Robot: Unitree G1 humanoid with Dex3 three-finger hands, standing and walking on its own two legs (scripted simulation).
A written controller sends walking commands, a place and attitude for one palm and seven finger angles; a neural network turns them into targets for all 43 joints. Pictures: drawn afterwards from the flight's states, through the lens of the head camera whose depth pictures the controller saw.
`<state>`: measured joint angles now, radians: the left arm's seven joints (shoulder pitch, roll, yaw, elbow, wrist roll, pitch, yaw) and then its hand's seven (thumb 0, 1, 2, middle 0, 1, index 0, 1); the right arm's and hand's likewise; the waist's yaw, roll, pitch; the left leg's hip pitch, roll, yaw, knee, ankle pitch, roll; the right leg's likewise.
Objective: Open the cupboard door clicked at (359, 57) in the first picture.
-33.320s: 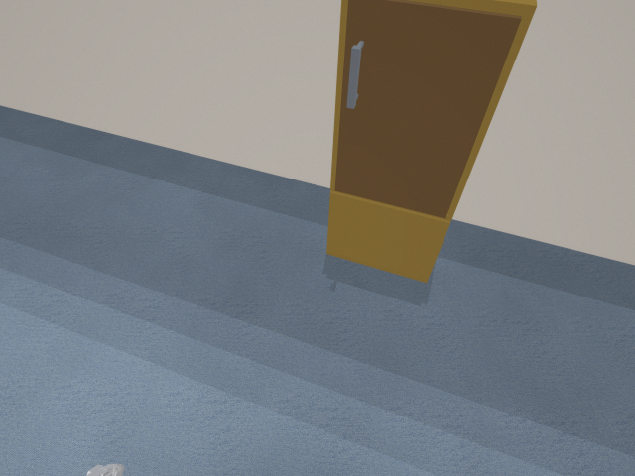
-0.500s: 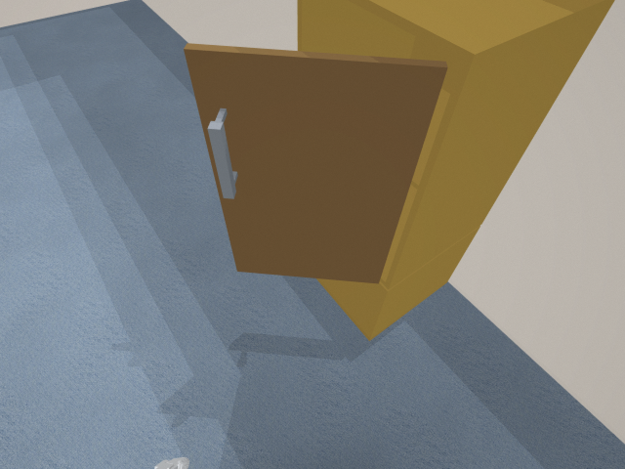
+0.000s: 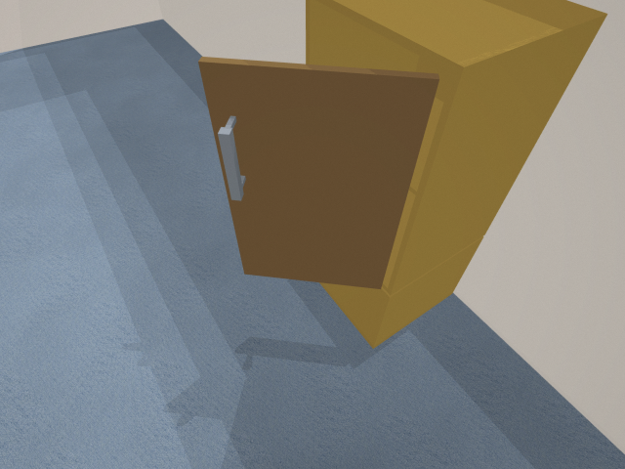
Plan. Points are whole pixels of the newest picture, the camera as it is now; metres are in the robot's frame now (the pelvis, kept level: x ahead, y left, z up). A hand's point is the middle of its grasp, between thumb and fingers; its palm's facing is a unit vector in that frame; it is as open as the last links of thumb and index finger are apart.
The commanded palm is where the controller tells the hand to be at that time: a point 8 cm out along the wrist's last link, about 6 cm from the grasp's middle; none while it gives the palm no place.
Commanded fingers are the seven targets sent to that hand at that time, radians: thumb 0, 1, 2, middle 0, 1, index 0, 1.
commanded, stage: come to a stop and stand still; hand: left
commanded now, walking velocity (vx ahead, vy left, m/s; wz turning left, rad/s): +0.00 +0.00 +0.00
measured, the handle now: (234, 159) +0.62 +0.19 +0.03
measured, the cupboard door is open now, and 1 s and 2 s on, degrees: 49 49 49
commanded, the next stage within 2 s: look again from close up in 0.24 s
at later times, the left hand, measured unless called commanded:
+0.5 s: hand out of the picture -0.02 +0.18 -0.18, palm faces +0.01 -0.98 -0.21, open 7.3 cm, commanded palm none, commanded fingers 0.00 0.90 0.90 -0.20 -0.30 -0.20 -0.30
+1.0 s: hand out of the picture +0.01 +0.19 -0.18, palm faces +0.01 -0.98 -0.20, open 7.4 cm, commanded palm none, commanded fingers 0.00 0.90 0.90 -0.20 -0.30 -0.20 -0.30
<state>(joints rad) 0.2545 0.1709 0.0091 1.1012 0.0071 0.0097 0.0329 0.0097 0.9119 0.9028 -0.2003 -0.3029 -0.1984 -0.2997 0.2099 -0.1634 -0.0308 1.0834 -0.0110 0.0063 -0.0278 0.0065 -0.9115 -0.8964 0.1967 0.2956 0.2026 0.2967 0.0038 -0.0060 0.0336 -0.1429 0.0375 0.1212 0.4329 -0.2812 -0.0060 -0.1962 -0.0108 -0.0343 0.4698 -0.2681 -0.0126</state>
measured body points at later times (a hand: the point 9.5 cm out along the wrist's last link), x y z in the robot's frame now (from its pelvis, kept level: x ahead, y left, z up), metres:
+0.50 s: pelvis -0.02 +0.01 +0.00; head +0.00 +0.00 +0.44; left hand -0.02 +0.23 -0.16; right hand -0.04 -0.20 -0.17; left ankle -0.03 +0.12 -0.74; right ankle -0.01 -0.11 -0.74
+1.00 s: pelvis -0.01 +0.01 +0.00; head +0.01 +0.01 +0.45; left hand +0.01 +0.24 -0.16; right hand +0.02 -0.22 -0.16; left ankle -0.03 +0.12 -0.74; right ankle -0.01 -0.11 -0.74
